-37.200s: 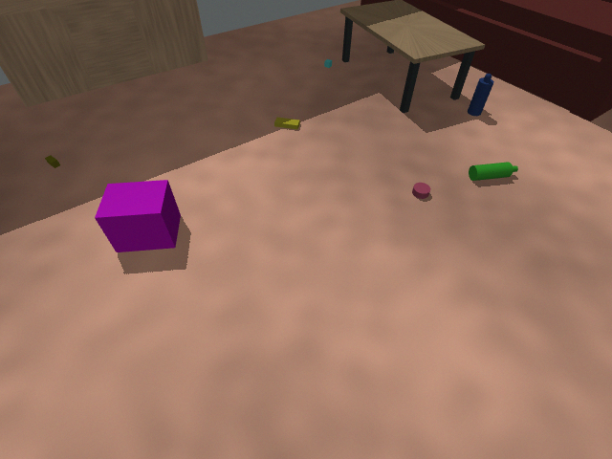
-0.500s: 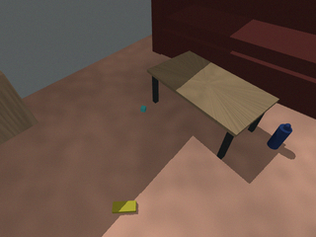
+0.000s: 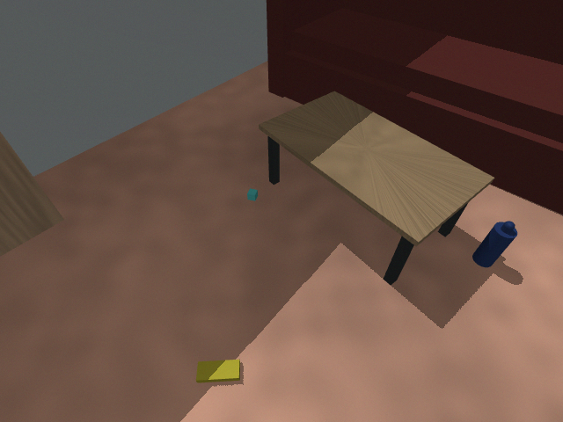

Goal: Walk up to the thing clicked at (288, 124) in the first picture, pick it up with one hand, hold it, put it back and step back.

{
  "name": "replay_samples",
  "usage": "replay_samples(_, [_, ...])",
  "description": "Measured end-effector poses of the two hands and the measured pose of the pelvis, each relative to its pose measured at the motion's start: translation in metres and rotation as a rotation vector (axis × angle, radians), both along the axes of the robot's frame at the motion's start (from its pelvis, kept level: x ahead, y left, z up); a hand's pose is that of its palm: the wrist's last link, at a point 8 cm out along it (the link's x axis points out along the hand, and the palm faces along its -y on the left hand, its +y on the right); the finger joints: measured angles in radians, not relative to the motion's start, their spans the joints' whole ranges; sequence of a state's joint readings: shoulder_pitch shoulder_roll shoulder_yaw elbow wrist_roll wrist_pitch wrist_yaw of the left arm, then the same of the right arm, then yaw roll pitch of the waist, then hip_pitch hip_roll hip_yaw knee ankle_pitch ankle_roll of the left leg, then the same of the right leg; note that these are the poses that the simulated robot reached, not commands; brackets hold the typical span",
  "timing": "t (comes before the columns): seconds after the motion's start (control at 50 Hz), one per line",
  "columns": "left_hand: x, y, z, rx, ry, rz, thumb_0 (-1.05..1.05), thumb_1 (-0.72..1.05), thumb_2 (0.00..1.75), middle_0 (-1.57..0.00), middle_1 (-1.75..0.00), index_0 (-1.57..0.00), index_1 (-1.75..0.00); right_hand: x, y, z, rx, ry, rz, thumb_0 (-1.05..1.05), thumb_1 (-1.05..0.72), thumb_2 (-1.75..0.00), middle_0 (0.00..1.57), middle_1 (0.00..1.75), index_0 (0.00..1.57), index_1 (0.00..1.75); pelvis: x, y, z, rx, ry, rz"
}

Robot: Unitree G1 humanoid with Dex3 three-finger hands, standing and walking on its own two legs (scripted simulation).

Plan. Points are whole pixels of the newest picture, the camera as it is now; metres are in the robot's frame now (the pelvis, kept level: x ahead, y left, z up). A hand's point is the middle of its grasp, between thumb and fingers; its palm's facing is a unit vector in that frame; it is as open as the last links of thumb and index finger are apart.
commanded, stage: stand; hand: left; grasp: from above
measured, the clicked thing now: (218, 371) +0.43 +0.22 -0.77
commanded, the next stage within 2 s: step back in 0.60 s
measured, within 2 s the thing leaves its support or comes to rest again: neither
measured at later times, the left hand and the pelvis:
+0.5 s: hand out of the picture +0.07 +0.24 -0.16, palm faces -0.01 -0.94 -0.33, open 7.4 cm; pelvis +0.00 +0.00 +0.00, yaw +0 degrees
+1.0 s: hand out of the picture +0.09 +0.30 -0.18, palm faces -0.02 -0.92 -0.38, open 7.4 cm; pelvis -0.06 +0.03 -0.02, yaw +0 degrees
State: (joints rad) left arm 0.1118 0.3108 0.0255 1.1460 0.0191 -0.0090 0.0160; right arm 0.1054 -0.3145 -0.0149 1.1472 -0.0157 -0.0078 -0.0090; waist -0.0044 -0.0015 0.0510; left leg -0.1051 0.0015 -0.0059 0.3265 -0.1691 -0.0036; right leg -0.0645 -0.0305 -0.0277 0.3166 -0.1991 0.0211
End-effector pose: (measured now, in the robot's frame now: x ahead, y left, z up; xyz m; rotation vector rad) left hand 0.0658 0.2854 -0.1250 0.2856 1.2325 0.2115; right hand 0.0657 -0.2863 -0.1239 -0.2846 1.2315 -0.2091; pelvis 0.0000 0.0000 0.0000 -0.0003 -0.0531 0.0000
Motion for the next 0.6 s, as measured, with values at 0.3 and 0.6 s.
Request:
replay_samples(0.3, [-0.008,0.003,0.001,0.006,0.018,-0.007,0.01,0.90,0.90,-0.21,-0.30,-0.20,-0.30,-0.007,-0.003,-0.001,0.005,0.016,0.002,0.00,-0.90,-0.90,0.20,0.30,0.20,0.30,-0.003,-0.002,0.000,0.001,0.003,-0.003])
replay_samples(0.6, [-0.004,-0.001,0.002,0.004,0.011,-0.022,0.01,0.90,0.90,-0.21,-0.30,-0.20,-0.30,-0.011,-0.009,0.000,0.004,0.024,-0.002,0.00,-0.90,-0.90,0.20,0.30,0.20,0.30,-0.003,-0.005,0.000,0.001,0.006,-0.003])
